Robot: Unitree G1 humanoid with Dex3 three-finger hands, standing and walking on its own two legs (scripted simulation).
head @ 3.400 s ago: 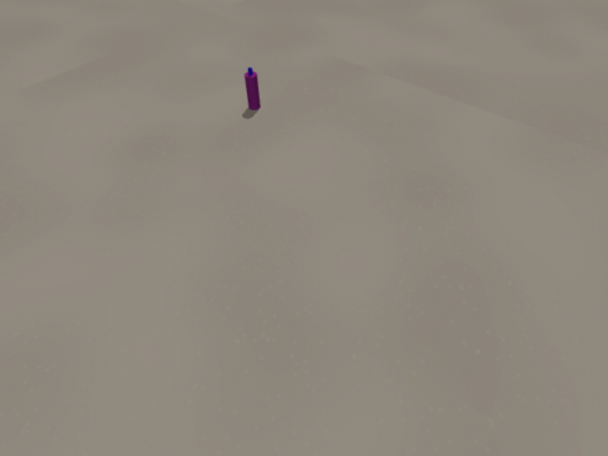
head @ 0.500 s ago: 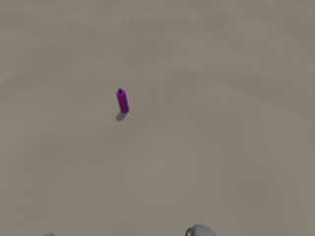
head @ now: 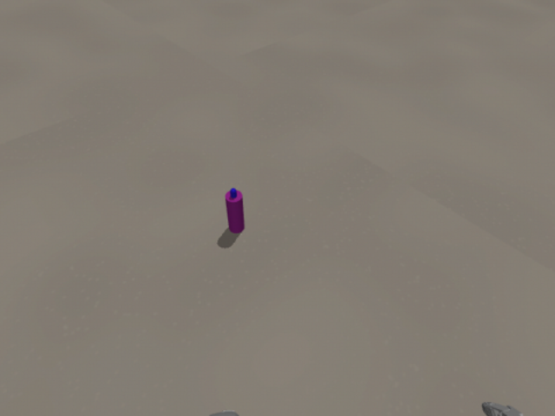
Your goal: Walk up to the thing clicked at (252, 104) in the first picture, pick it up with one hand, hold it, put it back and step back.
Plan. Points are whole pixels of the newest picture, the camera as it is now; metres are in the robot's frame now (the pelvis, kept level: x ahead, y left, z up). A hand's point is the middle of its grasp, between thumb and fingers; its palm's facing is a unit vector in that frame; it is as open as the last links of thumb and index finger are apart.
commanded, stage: walk up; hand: left
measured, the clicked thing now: (235, 209) +1.01 +0.22 -0.63
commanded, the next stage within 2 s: none
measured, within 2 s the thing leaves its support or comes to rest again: neither
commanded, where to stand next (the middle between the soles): +0.66 +0.02 m, yaw -2 degrees
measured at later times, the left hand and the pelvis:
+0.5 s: hand (161, 306) +0.32 +0.24 -0.11, palm faces -0.07 -0.91 -0.41, open 7.4 cm; pelvis +0.20 -0.03 +0.00, yaw -2 degrees
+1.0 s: hand (152, 267) +0.42 +0.29 -0.15, palm faces -0.08 -0.93 -0.35, open 7.4 cm; pelvis +0.37 +0.01 +0.01, yaw -2 degrees
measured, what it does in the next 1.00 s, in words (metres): walks ahead: right foot, then left foot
